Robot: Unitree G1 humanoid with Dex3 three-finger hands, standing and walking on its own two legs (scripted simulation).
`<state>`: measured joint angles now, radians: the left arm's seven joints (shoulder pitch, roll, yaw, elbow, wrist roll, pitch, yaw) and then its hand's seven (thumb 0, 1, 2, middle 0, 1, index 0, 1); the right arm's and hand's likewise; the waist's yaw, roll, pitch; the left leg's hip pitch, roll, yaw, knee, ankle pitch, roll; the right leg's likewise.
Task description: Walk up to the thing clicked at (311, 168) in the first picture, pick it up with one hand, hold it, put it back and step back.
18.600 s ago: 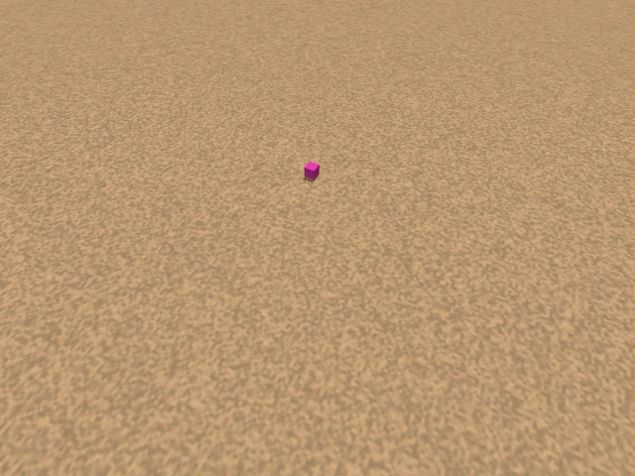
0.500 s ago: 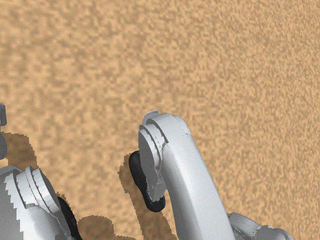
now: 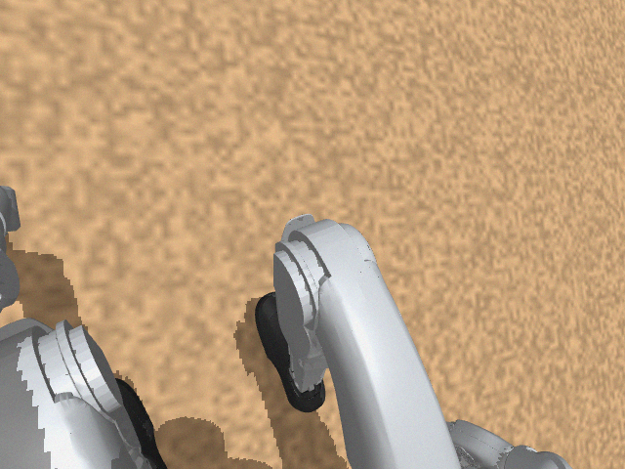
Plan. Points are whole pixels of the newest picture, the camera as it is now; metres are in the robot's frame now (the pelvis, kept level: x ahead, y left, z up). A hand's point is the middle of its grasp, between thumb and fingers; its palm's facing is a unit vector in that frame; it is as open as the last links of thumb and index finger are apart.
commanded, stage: settle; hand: left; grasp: from above
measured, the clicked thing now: out of the picture +0.46 +0.27 -0.27
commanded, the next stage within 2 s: lift in 0.56 s
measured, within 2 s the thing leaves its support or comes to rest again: leaves its support in 0.04 s
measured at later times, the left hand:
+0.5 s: hand out of the picture +0.45 +0.27 -0.14, palm faces -0.01 -0.50 -0.87, open 7.8 cm
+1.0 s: hand out of the picture +0.44 +0.29 -0.08, palm faces +0.00 -0.50 -0.87, open 8.0 cm
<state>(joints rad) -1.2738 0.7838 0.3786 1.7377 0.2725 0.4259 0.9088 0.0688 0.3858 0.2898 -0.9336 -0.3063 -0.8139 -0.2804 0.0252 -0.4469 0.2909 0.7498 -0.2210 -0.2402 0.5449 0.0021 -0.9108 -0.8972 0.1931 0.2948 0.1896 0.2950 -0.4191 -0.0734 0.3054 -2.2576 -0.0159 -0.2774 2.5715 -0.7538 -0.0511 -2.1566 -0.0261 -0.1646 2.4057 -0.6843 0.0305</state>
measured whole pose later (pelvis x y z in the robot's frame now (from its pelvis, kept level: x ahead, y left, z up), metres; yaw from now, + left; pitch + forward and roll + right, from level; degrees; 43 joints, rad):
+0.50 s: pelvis -0.01 -0.01 +0.03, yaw +1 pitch +31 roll -9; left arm -1.32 0.73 0.41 1.68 0.48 0.56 0.79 0.09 0.39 0.21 -1.04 -0.21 -0.89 -0.20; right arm 0.09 -0.39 0.15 0.83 -0.16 -0.21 0.51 0.00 -0.90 -0.89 0.19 0.29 0.19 0.29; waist -0.34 0.01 0.13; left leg -2.27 0.03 -0.20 2.41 -0.68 -0.04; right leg -2.21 -0.01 -0.12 2.27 -0.60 0.02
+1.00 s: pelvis -0.01 -0.01 +0.06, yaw +3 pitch +34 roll -6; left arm -1.23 0.61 0.41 1.57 0.52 0.61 0.69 0.01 0.30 0.38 -1.06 -0.27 -0.86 -0.26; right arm 0.14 -0.35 0.02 0.90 -0.13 -0.17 0.42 0.00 -0.90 -0.90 0.20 0.29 0.19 0.29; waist -0.28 0.05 -0.03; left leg -2.22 0.05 -0.13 2.30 -0.69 -0.03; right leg -2.20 0.00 -0.06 2.21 -0.61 0.02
